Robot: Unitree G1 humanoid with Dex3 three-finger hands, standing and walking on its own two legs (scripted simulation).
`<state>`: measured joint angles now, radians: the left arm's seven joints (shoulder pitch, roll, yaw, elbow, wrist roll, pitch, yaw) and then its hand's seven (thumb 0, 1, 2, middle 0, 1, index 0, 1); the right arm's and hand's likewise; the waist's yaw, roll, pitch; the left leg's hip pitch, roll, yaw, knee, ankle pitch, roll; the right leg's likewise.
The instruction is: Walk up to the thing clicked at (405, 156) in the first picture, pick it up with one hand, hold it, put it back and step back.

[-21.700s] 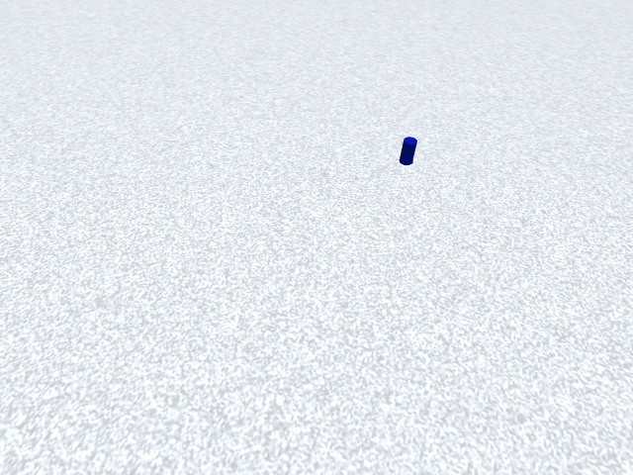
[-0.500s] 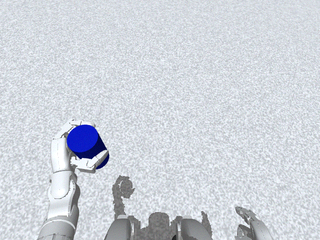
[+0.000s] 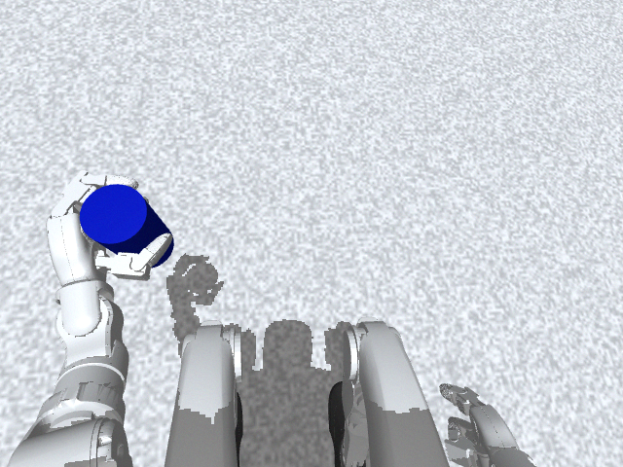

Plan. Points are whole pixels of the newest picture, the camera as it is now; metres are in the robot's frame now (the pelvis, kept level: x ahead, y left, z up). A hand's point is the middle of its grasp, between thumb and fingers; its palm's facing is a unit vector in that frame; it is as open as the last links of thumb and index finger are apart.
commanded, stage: crouch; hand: left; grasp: from the side
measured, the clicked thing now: (133, 231) +0.41 +0.22 -0.06
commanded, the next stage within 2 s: lower in 1.04 s
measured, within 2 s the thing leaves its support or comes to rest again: neither
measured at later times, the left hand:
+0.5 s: hand (154, 256) +0.42 +0.24 -0.21, palm faces +0.26 -0.96 -0.02, open 9.7 cm
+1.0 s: hand (157, 266) +0.42 +0.25 -0.28, palm faces +0.25 -0.97 -0.01, open 9.7 cm
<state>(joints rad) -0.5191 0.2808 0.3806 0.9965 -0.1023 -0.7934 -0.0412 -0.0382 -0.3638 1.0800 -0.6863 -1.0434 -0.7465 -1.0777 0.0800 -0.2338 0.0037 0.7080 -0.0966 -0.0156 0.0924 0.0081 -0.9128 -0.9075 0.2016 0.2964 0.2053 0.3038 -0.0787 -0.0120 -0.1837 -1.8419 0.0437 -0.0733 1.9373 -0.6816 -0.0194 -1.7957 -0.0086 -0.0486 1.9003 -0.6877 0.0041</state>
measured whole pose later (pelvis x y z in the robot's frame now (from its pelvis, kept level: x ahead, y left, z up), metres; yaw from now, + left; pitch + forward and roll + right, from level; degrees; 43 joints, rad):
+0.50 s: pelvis -0.03 +0.00 -0.14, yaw -3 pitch +29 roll -6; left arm -0.64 0.44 0.52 1.14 -0.08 -0.81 -0.11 -0.04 -0.37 1.09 -0.69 -1.04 -0.75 -1.08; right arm 0.06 -0.27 0.09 0.74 -0.15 0.01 0.10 0.01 -0.92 -0.91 0.20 0.30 0.21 0.30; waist -0.15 -0.05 -0.05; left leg -2.22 0.03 -0.14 2.38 -0.68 -0.03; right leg -2.15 0.00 -0.08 2.32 -0.67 0.01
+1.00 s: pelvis -0.02 +0.01 -0.18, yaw -6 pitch +25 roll -10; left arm -0.60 0.53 0.55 1.13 -0.10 -0.84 -0.13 -0.04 -0.37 1.09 -0.69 -1.04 -0.75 -1.07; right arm -0.01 -0.31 0.18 0.71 -0.21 0.03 0.12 0.00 -0.92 -0.91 0.20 0.30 0.21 0.30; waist -0.17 -0.10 0.07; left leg -2.28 0.02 -0.21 2.54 -0.70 -0.02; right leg -2.18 0.02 -0.13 2.42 -0.68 0.03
